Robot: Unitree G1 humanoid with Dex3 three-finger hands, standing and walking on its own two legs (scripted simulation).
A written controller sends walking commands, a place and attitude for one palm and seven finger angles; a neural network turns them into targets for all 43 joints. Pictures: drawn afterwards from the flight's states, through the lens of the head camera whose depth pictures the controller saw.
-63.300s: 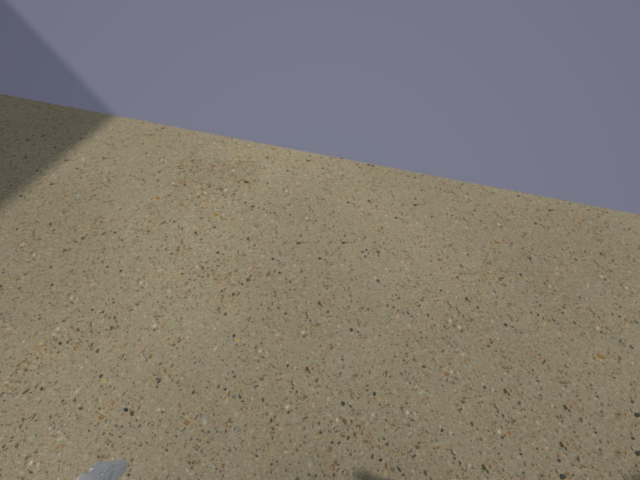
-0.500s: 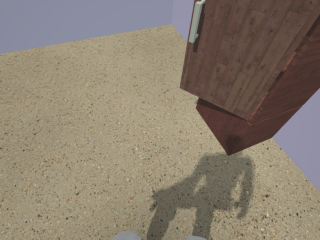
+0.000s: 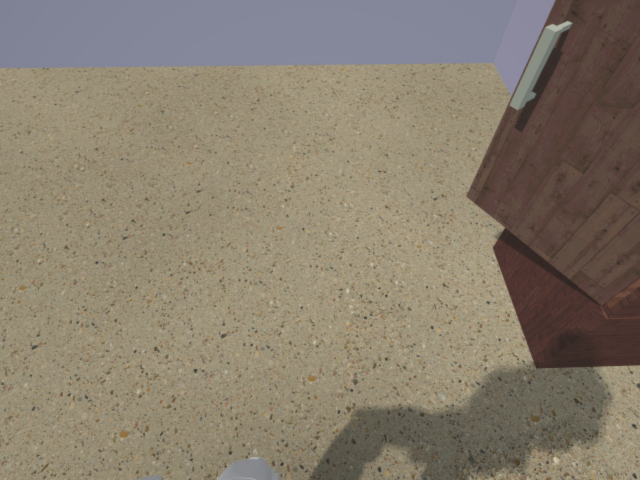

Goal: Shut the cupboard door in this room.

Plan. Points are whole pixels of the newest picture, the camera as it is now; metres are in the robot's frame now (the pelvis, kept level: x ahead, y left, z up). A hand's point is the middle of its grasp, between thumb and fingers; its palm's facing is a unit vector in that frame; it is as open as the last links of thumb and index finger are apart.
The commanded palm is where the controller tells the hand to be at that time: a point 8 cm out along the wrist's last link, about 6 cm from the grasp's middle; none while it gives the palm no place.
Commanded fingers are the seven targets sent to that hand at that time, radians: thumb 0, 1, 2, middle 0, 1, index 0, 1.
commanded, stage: walk to a spot facing it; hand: left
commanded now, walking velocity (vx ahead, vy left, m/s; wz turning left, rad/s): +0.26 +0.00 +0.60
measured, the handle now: (540, 67) +0.82 -0.40 +0.06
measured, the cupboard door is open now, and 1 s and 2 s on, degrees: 33 33 33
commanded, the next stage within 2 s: turn to face it in 0.74 s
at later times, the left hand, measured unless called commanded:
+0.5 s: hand out of the picture +0.02 +0.17 -0.14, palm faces +0.38 -0.89 -0.26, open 7.4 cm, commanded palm none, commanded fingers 0.00 0.90 0.90 -0.20 -0.30 -0.20 -0.30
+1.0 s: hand out of the picture +0.11 +0.28 -0.16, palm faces +0.58 -0.78 -0.24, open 7.4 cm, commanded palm none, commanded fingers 0.00 0.90 0.90 -0.20 -0.30 -0.20 -0.30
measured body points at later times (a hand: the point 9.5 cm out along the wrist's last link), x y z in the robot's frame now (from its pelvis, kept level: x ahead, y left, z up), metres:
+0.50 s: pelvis +0.07 -0.03 +0.01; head +0.10 -0.04 +0.46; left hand +0.00 +0.21 -0.12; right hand +0.22 -0.24 -0.14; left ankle +0.04 +0.12 -0.64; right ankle +0.08 -0.12 -0.73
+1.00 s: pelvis +0.17 +0.07 +0.00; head +0.19 +0.09 +0.45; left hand +0.08 +0.32 -0.14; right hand +0.36 -0.09 -0.14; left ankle +0.14 +0.16 -0.73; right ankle +0.30 -0.03 -0.69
